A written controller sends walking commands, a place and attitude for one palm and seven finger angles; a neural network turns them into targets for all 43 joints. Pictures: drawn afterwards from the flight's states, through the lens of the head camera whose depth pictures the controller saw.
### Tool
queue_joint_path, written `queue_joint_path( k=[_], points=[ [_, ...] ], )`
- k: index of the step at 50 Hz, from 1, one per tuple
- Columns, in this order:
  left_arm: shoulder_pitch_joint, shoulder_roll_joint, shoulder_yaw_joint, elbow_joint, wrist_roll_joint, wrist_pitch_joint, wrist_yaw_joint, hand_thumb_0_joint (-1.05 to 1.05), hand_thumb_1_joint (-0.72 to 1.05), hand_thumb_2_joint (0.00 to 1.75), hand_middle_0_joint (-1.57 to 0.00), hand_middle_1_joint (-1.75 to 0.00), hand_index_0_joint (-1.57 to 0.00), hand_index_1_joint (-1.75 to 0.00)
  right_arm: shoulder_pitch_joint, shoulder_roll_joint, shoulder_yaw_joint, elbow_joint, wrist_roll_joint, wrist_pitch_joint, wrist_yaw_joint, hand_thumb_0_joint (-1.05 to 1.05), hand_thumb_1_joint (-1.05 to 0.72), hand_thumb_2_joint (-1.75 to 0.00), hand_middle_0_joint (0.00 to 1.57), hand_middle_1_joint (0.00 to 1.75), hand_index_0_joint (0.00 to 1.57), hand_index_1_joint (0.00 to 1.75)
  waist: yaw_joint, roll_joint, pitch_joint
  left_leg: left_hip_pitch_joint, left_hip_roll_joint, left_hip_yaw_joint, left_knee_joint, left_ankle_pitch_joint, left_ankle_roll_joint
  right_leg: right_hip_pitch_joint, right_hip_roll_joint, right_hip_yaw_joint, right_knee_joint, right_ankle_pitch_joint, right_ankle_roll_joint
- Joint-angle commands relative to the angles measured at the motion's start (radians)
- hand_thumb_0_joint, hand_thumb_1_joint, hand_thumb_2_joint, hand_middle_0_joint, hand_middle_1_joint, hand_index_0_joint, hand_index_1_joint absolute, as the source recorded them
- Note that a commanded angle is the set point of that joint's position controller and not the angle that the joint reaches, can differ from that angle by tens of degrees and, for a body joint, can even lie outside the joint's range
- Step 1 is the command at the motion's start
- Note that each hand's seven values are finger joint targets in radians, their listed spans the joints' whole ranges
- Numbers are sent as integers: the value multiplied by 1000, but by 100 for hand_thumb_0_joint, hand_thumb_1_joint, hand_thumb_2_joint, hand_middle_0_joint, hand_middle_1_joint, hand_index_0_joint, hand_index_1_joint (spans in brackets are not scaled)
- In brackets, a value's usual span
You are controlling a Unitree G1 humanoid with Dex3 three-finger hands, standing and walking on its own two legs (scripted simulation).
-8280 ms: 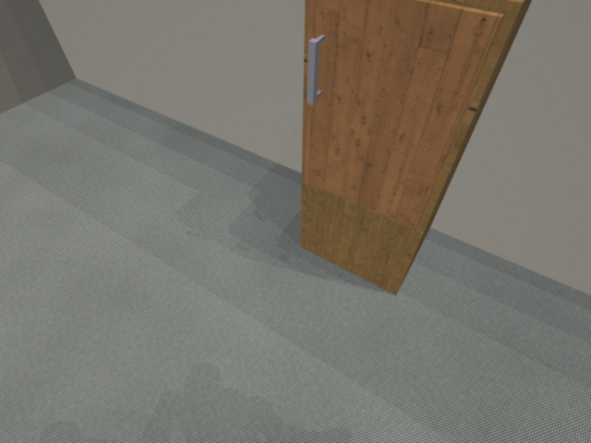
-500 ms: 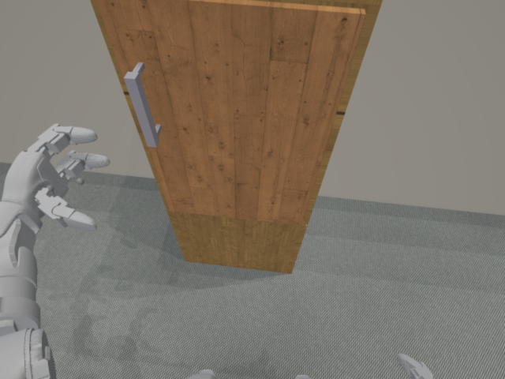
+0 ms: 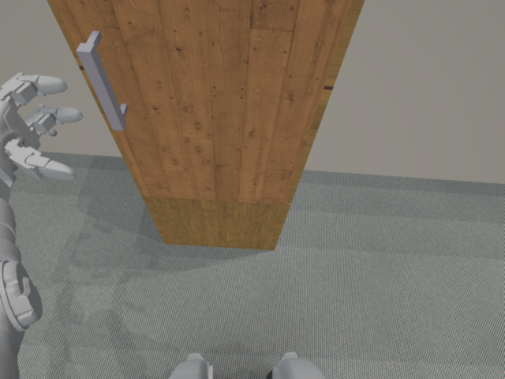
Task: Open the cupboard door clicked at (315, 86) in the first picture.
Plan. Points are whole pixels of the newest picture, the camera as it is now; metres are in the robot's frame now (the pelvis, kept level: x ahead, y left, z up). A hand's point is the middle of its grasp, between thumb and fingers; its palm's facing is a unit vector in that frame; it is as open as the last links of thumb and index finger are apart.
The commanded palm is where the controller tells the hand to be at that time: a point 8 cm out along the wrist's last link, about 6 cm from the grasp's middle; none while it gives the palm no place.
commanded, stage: move the hooked fingers beside the handle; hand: left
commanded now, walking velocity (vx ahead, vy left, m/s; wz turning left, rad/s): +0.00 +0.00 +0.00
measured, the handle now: (108, 84) +0.56 +0.23 +0.11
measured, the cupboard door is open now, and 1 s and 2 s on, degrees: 0 0 0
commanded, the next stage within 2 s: slide the fingers in behind the handle in 1.26 s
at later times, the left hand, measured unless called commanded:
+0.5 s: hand (64, 96) +0.52 +0.28 +0.11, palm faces -0.07 -1.00 +0.02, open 13.9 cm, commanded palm +0.51 +0.33 +0.11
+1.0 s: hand (64, 106) +0.51 +0.28 +0.11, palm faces -0.08 -1.00 +0.02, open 14.0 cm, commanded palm +0.50 +0.32 +0.10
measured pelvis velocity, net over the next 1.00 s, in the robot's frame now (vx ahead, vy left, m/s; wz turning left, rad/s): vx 0.01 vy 0.02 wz -0.01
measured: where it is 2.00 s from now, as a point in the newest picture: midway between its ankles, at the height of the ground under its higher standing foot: outside the picture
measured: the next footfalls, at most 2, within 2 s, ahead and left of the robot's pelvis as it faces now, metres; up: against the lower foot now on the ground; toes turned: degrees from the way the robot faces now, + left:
none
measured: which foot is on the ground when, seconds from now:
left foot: down 0.00-1.00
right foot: down 0.00-1.00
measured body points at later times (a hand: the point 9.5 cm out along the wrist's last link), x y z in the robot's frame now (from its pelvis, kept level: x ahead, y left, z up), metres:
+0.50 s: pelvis +0.01 +0.01 -0.01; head +0.15 +0.04 +0.42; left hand +0.52 +0.33 +0.12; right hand -0.01 -0.26 -0.11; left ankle +0.02 +0.10 -0.69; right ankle +0.01 -0.13 -0.69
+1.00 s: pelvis +0.01 +0.02 -0.01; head +0.13 +0.05 +0.42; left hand +0.51 +0.33 +0.11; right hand +0.03 -0.25 -0.11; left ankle +0.02 +0.10 -0.69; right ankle +0.01 -0.13 -0.69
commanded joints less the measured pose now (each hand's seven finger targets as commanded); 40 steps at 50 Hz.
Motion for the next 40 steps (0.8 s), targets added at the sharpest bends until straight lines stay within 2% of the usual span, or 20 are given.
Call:
queue_joint_path(
  k=[1, 2, 3, 5, 8, 9, 10, 13, 14, 15, 17, 18, 21, 23, 27, 34, 36, 37, 38, 40],
  points=[
    [-496, 306, 12, -198, -15, -75, -5, 0, -50, 30, -30, -120, -30, -120, 118, -179, -74, -62, -2, -15, -20, 0, -90, -90, 20, 30, 20, 30, -26, 150, -405, 304, -12, -59, -83, 316, 7, 70, 34, 16, -77, 247, -30],
    [-504, 356, 48, -192, -10, -77, -1, 0, -50, 30, -30, -120, -30, -120, 129, -185, -77, -53, -4, -9, -21, 0, -90, -90, 20, 30, 20, 30, -20, 145, -430, 315, -8, -66, -78, 331, 4, 74, 33, 15, -74, 252, -29],
    [-498, 342, 36, -181, -7, -73, -3, 0, -50, 30, -30, -120, -30, -120, 131, -183, -76, -55, -4, -5, -18, 0, -90, -90, 20, 30, 20, 30, -24, 160, -446, 326, -9, -64, -74, 340, 4, 71, 34, 15, -74, 259, -27],
    [-501, 354, 40, -150, -1, -63, -2, 0, -50, 30, -30, -120, -30, -120, 140, -186, -75, -51, -3, 4, -18, 0, -90, -90, 20, 30, 20, 30, -31, 117, -434, 295, -7, -63, -71, 328, 9, 70, 34, 15, -75, 256, -23],
    [-527, 390, 53, -139, 18, -57, 9, 0, -50, 30, -30, -120, -30, -120, 152, -186, -72, -51, -7, 19, -17, 0, -90, -90, 20, 30, 20, 30, -25, 169, -444, 304, -7, -67, -60, 362, 4, 50, 36, 11, -64, 269, -26],
    [-543, 364, 25, -128, 26, -51, 14, 0, -50, 30, -30, -120, -30, -120, 156, -185, -70, -50, -7, 23, -15, 0, -90, -90, 20, 30, 20, 30, -41, 160, -425, 304, -4, -70, -61, 353, 5, 24, 37, 7, -67, 254, -24],
    [-565, 376, 28, -122, 33, -49, 20, 0, -50, 30, -30, -120, -30, -120, 163, -188, -70, -45, -9, 26, -14, 0, -90, -90, 20, 30, 20, 30, -45, 165, -418, 302, -1, -73, -60, 346, 4, 11, 37, 5, -68, 242, -24],
    [-586, 440, 70, -88, 40, -46, 25, 0, -50, 30, -30, -120, -30, -120, 179, -192, -67, -49, -11, 39, -15, 0, -90, -90, 20, 30, 20, 30, -50, 140, -455, 263, -3, -62, -39, 364, 10, 52, 40, 15, -60, 284, -20],
    [-596, 459, 76, -85, 49, -46, 27, 0, -50, 30, -30, -120, -30, -120, 183, -192, -64, -51, -12, 43, -15, 0, -90, -90, 20, 30, 20, 30, -48, 149, -451, 249, -3, -61, -35, 370, 10, 57, 41, 17, -56, 293, -21],
    [-620, 449, 59, -98, 59, -48, 27, 0, -50, 30, -30, -120, -30, -120, 189, -192, -65, -48, -13, 47, -15, 0, -90, -90, 20, 30, 20, 30, -60, 160, -462, 269, -1, -66, -33, 385, 9, 39, 41, 12, -52, 295, -20],
    [-633, 462, 72, -114, 57, -59, 26, 0, -50, 30, -30, -120, -30, -120, 199, -192, -66, -47, -17, 55, -13, 0, -90, -90, 20, 30, 20, 30, -53, 204, -511, 321, 3, -70, -20, 449, 1, 27, 45, 10, -44, 321, -23],
    [-601, 479, 93, -87, 58, -54, 24, 0, -50, 30, -30, -120, -30, -120, 206, -193, -66, -50, -19, 60, -10, 0, -90, -90, 20, 30, 20, 30, -47, 190, -516, 316, 4, -70, -16, 458, 2, 36, 47, 8, -43, 330, -23],
    [-629, 474, 73, -41, 63, -38, 17, 0, -50, 30, -30, -120, -30, -120, 210, -192, -58, -53, -18, 73, -10, 0, -90, -90, 20, 30, 20, 30, -64, 172, -466, 263, 1, -65, -11, 438, 8, 28, 51, 8, -44, 329, -23],
    [-648, 513, 82, -16, 79, -27, 18, 0, -50, 30, -30, -120, -30, -120, 219, -199, -56, -51, -18, 81, -14, 0, -90, -90, 20, 30, 20, 30, -78, 153, -451, 230, 5, -66, -7, 394, 11, 11, 50, 9, -48, 298, -16],
    [-587, 526, 111, -54, 70, -38, 3, 0, -50, 30, -30, -120, -30, -120, 230, -200, -63, -63, -25, 88, -7, 0, -90, -90, 20, 30, 20, 30, -54, 191, -536, 294, 9, -72, 3, 489, 2, 22, 56, -2, -28, 346, -23],
    [-553, 480, 106, -136, 39, -45, -19, 0, -50, 30, -30, -120, -30, -120, 227, -198, -73, -66, -27, 107, 10, 0, -90, -90, 20, 30, 20, 30, -43, 230, -543, 377, 16, -86, 4, 567, -8, -22, 63, -15, -35, 337, -24],
    [-571, 441, 87, -191, 28, -57, -14, 0, -50, 30, -30, -120, -30, -120, 223, -192, -75, -66, -28, 110, 13, 0, -90, -90, 20, 30, 20, 30, -43, 286, -549, 439, 21, -94, 5, 623, -18, -61, 66, -21, -35, 325, -30],
    [-572, 458, 102, -216, 26, -61, -8, 0, -50, 30, -30, -120, -30, -120, 224, -194, -80, -60, -29, 112, 15, 0, -90, -90, 20, 30, 20, 30, -39, 270, -566, 468, 27, -107, 3, 644, -28, -64, 66, -26, -38, 316, -28],
    [-546, 399, 69, -193, 20, -55, -7, 0, -50, 30, -30, -120, -30, -120, 215, -189, -79, -61, -27, 112, 17, 0, -90, -90, 20, 30, 20, 30, -44, 275, -540, 471, 26, -107, 0, 635, -28, -83, 67, -28, -45, 302, -28],
    [-576, 363, 37, -202, 19, -50, 4, 0, -50, 30, -30, -120, -30, -120, 205, -188, -78, -52, -27, 112, 18, 0, -90, -90, 20, 30, 20, 30, -55, 271, -493, 458, 28, -111, -12, 585, -30, -101, 64, -32, -51, 268, -28]
  ],
)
